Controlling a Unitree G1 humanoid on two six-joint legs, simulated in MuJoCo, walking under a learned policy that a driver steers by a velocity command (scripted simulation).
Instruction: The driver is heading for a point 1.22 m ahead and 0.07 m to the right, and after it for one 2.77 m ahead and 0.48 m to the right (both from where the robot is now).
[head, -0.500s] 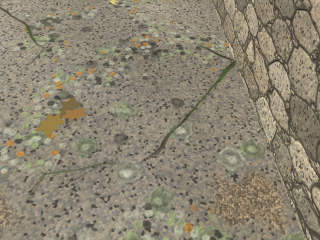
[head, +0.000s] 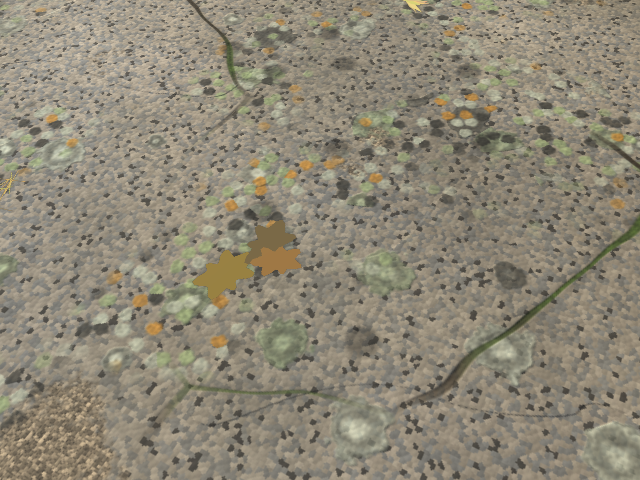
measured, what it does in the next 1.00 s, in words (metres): walks ahead: left foot, then right foot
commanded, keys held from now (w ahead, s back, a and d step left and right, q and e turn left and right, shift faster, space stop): w+q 0.08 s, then w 0.92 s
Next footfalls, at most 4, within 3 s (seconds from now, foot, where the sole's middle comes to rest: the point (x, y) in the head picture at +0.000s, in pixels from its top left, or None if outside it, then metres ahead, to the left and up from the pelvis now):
0.34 left None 0.32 0.13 -0.77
0.88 right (333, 383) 0.66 0.01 -0.77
1.44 left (241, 284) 0.94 0.22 -0.77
2.00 right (318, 202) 1.20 0.02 -0.77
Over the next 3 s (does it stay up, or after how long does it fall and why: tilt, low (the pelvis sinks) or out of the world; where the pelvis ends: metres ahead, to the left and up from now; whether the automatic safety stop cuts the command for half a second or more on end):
stays up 1.57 -0.08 0.00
